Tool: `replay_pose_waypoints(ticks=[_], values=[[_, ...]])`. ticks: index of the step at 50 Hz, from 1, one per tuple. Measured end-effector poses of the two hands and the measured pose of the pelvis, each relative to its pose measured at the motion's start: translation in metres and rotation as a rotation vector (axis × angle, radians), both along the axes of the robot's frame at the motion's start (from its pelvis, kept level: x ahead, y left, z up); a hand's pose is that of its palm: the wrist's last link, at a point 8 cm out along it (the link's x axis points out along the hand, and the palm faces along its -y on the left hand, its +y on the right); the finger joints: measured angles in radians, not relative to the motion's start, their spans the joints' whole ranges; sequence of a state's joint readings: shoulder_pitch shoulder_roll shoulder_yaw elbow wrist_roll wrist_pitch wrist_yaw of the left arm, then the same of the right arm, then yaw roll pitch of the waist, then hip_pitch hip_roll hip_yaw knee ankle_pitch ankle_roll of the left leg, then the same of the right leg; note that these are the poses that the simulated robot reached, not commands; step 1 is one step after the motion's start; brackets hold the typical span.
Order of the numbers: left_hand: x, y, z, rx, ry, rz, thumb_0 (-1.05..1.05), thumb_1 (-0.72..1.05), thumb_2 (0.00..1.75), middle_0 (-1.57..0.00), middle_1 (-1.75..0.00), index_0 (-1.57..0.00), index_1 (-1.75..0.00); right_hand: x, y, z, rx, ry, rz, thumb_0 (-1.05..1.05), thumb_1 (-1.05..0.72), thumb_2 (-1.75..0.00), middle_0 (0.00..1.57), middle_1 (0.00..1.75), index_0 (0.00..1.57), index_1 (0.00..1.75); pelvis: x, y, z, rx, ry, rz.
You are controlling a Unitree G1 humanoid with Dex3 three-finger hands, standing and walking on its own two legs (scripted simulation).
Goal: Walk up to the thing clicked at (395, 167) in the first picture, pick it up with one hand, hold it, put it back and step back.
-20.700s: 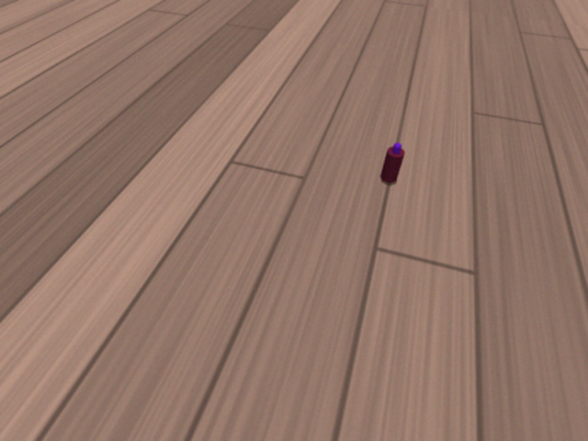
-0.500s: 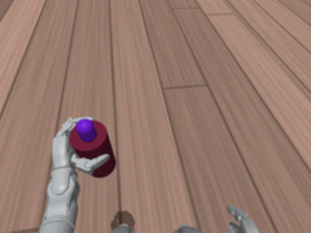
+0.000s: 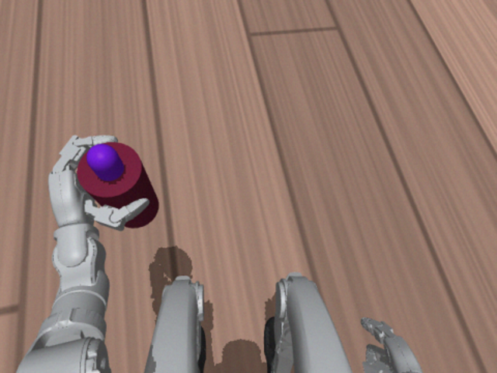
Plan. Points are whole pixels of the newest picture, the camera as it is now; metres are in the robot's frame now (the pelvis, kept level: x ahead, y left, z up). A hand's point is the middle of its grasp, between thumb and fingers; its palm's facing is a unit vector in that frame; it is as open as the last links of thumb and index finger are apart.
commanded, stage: crouch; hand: left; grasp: from the side
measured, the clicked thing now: (121, 184) +0.41 +0.21 -0.03
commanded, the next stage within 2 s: lower in 1.26 s
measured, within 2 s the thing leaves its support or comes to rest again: neither
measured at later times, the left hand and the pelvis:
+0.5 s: hand (132, 201) +0.44 +0.23 -0.20, palm faces +0.26 -0.97 +0.00, open 11.6 cm; pelvis -0.05 +0.00 -0.17, yaw -3 degrees
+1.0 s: hand (141, 205) +0.46 +0.24 -0.29, palm faces +0.23 -0.97 +0.01, open 11.6 cm; pelvis -0.05 +0.01 -0.22, yaw -7 degrees
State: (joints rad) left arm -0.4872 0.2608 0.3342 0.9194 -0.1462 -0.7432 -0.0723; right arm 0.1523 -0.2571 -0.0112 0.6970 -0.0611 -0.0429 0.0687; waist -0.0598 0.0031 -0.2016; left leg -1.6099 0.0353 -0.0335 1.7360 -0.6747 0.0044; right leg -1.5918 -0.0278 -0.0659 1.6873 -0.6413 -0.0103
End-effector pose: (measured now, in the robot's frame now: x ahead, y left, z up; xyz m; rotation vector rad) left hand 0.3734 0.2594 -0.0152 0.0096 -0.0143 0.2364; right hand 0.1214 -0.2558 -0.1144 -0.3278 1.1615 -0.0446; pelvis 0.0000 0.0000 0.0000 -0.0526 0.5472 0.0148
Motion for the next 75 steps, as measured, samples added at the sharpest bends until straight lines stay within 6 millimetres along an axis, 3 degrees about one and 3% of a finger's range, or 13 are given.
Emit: replay_pose_waypoints(ticks=[12,19,25,36,59,75], values=[[0.012,0.011,-0.112,-0.004,0.002,0.045,0.0,-0.55,1.03,-0.63,-0.95,-0.63,-0.95,-0.037,-0.006,-0.095,-0.029,0.098,0.036,0.01,-0.93,-0.92,0.21,0.3,0.2,0.3,-0.029,-0.005,-0.094,-0.01,0.042,-0.011],[0.024,0.019,-0.155,0.006,0.004,0.031,0.0,-0.55,1.05,-0.62,-0.96,-0.62,-0.96,-0.069,-0.015,-0.133,-0.069,0.162,0.02,0.01,-0.93,-0.92,0.2,0.3,0.2,0.3,-0.041,-0.004,-0.139,-0.019,0.024,-0.019],[0.036,0.022,-0.184,-0.011,0.011,0.022,0.0,-0.56,1.05,-0.63,-0.95,-0.63,-0.95,-0.099,-0.016,-0.154,-0.09,0.219,-0.002,0.01,-0.94,-0.92,0.2,0.3,0.2,0.3,-0.047,-0.001,-0.166,-0.034,0.003,-0.028],[0.048,0.024,-0.233,-0.031,0.019,0.016,0.0,-0.56,1.05,-0.63,-0.94,-0.63,-0.95,-0.126,-0.013,-0.172,-0.123,0.3,0.014,0.01,-0.92,-0.91,0.21,0.3,0.2,0.3,-0.049,0.003,-0.197,-0.066,-0.028,-0.043],[0.061,0.028,-0.293,-0.026,0.027,-0.01,0.0,-0.55,1.05,-0.63,-0.94,-0.63,-0.95,-0.11,-0.018,-0.184,-0.208,0.318,0.138,0.0,-0.91,-0.91,0.21,0.3,0.2,0.3,-0.049,0.008,-0.23,-0.123,-0.092,-0.069],[0.066,0.025,-0.318,-0.028,0.05,-0.011,0.0,-0.55,1.05,-0.63,-0.94,-0.63,-0.95,-0.12,-0.015,-0.182,-0.232,0.354,0.171,0.0,-0.91,-0.91,0.21,0.3,0.21,0.3,-0.051,0.011,-0.238,-0.154,-0.129,-0.084]])
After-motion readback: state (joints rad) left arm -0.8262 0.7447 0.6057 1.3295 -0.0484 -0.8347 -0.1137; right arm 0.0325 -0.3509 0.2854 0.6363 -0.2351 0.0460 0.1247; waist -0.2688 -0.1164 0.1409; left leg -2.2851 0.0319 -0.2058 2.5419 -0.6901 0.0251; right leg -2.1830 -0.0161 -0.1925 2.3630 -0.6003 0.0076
